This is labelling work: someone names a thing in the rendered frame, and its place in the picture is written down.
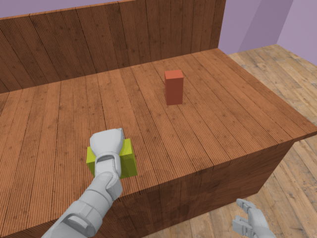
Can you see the table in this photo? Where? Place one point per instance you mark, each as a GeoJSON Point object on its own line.
{"type": "Point", "coordinates": [69, 73]}

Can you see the robot right forearm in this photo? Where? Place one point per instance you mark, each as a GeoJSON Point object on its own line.
{"type": "Point", "coordinates": [262, 232]}

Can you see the robot left forearm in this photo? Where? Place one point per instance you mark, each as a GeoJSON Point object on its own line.
{"type": "Point", "coordinates": [85, 215]}

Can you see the robot left upper arm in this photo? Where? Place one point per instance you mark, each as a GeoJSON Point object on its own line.
{"type": "Point", "coordinates": [64, 231]}

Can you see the robot right hand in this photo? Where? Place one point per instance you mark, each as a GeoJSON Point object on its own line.
{"type": "Point", "coordinates": [255, 219]}

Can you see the sponge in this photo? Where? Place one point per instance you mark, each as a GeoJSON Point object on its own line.
{"type": "Point", "coordinates": [127, 160]}

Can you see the robot left hand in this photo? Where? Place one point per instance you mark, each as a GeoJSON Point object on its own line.
{"type": "Point", "coordinates": [107, 141]}

